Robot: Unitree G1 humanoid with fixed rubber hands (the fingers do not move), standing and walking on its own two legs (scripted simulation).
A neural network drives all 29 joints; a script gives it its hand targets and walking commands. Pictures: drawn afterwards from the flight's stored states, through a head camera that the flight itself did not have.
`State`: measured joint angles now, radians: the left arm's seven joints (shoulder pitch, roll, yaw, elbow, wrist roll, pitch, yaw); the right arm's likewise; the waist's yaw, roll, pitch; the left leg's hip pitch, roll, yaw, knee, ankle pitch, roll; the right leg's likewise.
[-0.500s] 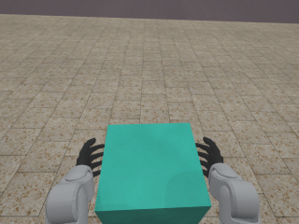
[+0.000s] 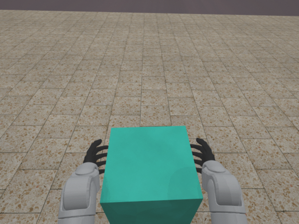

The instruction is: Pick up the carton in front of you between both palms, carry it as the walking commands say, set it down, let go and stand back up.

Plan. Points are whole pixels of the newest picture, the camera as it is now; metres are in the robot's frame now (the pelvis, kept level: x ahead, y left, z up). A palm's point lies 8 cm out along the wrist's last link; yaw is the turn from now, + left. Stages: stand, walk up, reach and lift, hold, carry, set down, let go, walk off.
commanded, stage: carry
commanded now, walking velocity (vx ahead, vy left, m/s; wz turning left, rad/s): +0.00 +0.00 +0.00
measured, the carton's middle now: (149, 181) +0.27 +0.00 -0.02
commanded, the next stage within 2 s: hold in 0.66 s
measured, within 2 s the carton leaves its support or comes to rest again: neither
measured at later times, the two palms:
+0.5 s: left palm (95, 170) +0.26 +0.14 +0.05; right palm (208, 169) +0.26 -0.15 +0.05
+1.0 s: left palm (96, 179) +0.24 +0.13 +0.05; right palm (217, 182) +0.22 -0.16 +0.05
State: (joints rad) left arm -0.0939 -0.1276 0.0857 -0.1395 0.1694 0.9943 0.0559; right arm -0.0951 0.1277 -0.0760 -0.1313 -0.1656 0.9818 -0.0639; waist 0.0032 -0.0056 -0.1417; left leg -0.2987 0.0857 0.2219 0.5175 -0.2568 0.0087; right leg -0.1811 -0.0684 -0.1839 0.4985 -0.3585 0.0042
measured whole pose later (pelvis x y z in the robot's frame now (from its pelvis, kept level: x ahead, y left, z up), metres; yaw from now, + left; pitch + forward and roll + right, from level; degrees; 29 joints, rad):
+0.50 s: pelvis -0.03 -0.01 +0.00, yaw +0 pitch +2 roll +0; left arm -0.22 -0.14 0.17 0.16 0.23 0.71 0.04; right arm -0.22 0.14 -0.17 0.17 -0.23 0.70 -0.04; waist 0.00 -0.01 -0.09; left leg -0.32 0.10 0.22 0.51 -0.21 0.01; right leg -0.21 -0.06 -0.19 0.51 -0.33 -0.01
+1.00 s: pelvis -0.06 +0.00 +0.01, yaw -2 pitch -7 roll +0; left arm -0.27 -0.15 0.21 0.23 0.29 0.73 0.02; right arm -0.28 0.16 -0.22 0.27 -0.28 0.72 -0.01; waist -0.01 -0.02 0.04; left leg -0.12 0.02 -0.01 0.37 -0.12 -0.02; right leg -0.04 0.01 0.01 0.39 -0.23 -0.01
